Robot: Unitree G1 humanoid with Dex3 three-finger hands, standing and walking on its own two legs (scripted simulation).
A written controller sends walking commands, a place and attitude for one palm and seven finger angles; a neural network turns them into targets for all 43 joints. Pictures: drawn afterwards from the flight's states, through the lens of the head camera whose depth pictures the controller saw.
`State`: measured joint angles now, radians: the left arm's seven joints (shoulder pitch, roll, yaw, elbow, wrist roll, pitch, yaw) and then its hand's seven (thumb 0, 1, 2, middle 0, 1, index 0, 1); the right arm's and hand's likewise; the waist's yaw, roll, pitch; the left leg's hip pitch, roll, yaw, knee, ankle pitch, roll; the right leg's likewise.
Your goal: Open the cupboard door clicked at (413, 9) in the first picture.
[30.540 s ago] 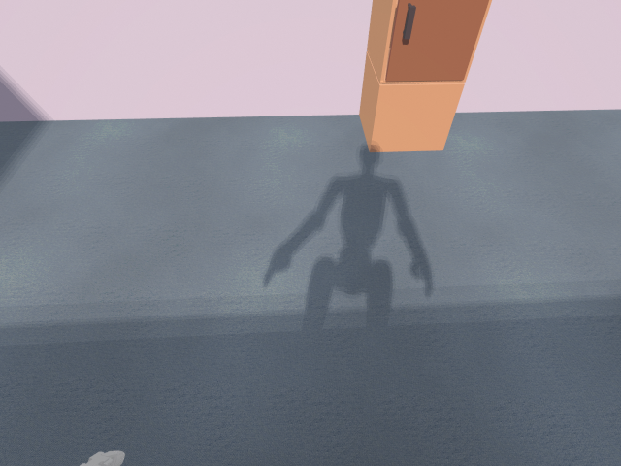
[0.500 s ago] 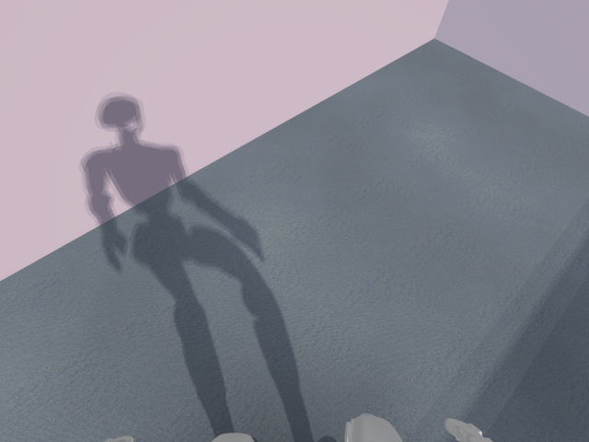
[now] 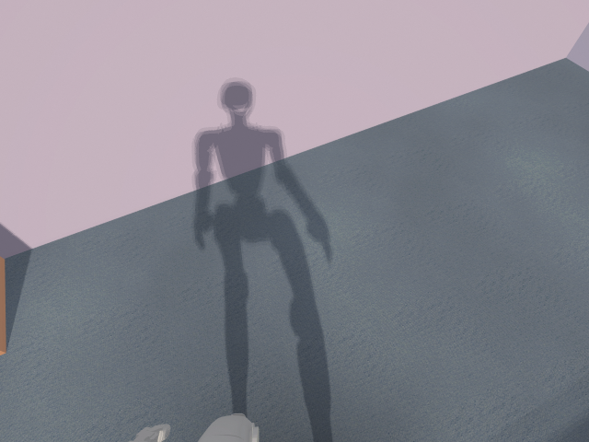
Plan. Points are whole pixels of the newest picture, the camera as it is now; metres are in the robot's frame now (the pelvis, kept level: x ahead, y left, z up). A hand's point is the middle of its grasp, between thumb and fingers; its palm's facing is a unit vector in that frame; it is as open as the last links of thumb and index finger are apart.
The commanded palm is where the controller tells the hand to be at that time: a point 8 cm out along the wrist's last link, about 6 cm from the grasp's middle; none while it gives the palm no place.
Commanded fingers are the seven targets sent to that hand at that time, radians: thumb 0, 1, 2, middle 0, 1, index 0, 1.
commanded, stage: turn to face it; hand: left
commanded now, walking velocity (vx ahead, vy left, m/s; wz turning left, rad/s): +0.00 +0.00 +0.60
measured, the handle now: out of the picture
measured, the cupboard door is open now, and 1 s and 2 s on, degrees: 46 46 46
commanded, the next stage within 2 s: none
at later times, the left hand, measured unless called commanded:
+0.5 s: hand out of the picture +0.06 +0.22 -0.16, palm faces +0.28 -0.91 -0.30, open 7.4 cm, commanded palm none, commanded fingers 0.00 0.90 0.90 -0.20 -0.30 -0.20 -0.30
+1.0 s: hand out of the picture -0.05 +0.20 -0.18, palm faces +0.59 -0.77 -0.25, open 7.4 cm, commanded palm none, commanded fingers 0.00 0.90 0.90 -0.20 -0.30 -0.20 -0.30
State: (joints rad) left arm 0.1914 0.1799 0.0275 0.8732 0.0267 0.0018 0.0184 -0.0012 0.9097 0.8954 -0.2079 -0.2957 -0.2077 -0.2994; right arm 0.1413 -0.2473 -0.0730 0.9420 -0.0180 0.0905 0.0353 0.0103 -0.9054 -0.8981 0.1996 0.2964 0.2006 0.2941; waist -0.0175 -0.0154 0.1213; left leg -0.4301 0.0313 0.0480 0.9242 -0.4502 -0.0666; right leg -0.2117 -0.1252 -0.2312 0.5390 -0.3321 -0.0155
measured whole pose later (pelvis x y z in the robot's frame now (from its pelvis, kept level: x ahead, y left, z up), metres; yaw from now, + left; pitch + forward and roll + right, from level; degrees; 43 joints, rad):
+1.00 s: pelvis +0.03 -0.01 -0.01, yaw +36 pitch +1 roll +0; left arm 0.19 0.27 0.07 0.93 0.02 0.07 0.01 0.00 0.91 0.90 -0.20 -0.30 -0.20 -0.30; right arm 0.12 -0.22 -0.05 0.88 -0.03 0.03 0.01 0.01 -0.90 -0.90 0.20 0.30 0.20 0.29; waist 0.01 -0.05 0.11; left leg -0.31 -0.02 0.04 0.60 -0.31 0.04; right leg -0.47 -0.11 -0.07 1.13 -0.49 0.08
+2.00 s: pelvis +0.05 -0.04 +0.00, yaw +66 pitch +0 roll -1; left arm 0.20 0.25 0.06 0.96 0.02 0.05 0.01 0.00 0.91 0.90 -0.20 -0.29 -0.20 -0.30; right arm 0.13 -0.18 -0.01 0.93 -0.02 0.02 -0.01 0.01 -0.90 -0.90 0.20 0.30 0.21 0.29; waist 0.04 -0.02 0.09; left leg -0.22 0.00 0.03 0.46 -0.24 0.04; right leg -0.45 -0.10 -0.03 1.02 -0.42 0.08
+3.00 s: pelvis +0.02 +0.13 +0.00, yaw +75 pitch +0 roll +1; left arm 0.17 0.18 0.06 1.01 0.03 0.00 -0.01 0.00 0.91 0.90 -0.20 -0.29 -0.20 -0.30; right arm 0.30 -0.18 -0.04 1.04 -0.03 -0.06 -0.02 -0.02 -0.94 -0.90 0.20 0.30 0.20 0.29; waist 0.02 -0.04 0.04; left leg -0.08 -0.05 0.19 0.32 -0.24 0.08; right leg -0.59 -0.11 -0.07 1.03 -0.20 0.01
